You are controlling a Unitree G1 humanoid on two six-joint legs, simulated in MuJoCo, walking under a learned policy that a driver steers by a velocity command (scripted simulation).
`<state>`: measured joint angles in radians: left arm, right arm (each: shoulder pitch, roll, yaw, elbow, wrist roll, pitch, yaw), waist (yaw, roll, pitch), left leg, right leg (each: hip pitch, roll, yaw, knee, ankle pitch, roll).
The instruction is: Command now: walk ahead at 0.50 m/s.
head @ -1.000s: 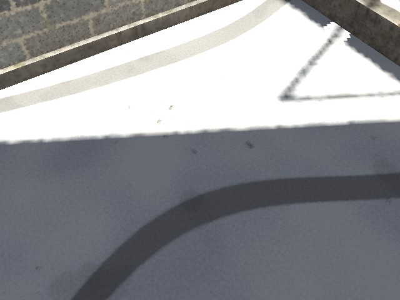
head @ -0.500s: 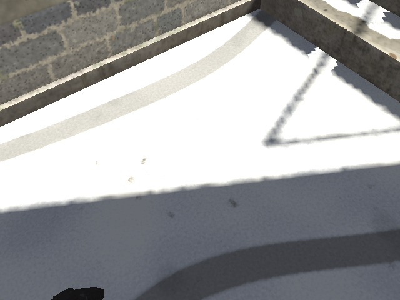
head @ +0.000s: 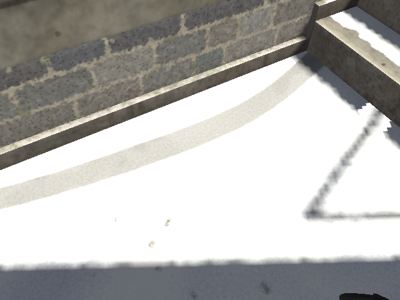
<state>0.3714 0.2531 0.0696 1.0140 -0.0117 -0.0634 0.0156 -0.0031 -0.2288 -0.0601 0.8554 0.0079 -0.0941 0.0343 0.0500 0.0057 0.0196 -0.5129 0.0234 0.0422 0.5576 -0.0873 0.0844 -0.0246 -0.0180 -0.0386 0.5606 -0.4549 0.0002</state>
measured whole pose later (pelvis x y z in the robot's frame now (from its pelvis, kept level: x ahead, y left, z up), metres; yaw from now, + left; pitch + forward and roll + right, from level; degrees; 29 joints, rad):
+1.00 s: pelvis +0.54 -0.02 +0.02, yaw -3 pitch +2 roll -2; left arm 0.35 0.25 0.07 0.98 -0.02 -0.07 0.01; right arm 0.01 -0.25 -0.05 0.84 0.01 -0.08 0.01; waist 0.08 0.04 0.01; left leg -0.55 0.08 -0.04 0.51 -0.02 -0.01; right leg -0.02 0.05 0.00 0.29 -0.31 -0.02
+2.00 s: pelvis +0.96 -0.22 +0.02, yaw -36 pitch +2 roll +0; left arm 0.36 0.32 0.06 0.77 0.02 -0.04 0.00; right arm 0.05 -0.29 -0.02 0.72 -0.03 -0.03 0.01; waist 0.07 0.03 0.03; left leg -0.52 0.02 -0.03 0.53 -0.08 -0.04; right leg -0.11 0.12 0.23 0.41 -0.32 -0.07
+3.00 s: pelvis +1.17 -0.50 +0.01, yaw -73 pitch +0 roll +0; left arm 0.29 0.31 0.06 0.85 0.04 -0.03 0.00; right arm 0.14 -0.27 -0.03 0.81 -0.04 -0.06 -0.02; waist 0.03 -0.05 0.04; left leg -0.32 -0.01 0.06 0.51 -0.20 0.04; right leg -0.34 0.11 0.10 1.14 -0.42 -0.07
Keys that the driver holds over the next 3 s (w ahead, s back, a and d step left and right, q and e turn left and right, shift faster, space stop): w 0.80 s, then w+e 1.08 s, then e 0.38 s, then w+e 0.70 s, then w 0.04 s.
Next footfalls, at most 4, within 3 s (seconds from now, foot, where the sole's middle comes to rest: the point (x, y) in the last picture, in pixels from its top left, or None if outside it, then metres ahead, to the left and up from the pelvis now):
0.54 right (256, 299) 0.47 -0.13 -0.76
1.04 left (185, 219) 0.74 0.11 -0.76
1.60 right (287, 191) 0.88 -0.27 -0.76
2.06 left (274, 130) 1.19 -0.24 -0.76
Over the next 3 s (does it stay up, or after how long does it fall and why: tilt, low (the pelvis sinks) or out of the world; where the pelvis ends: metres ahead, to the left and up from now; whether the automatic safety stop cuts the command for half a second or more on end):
stays up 1.17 -0.50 0.01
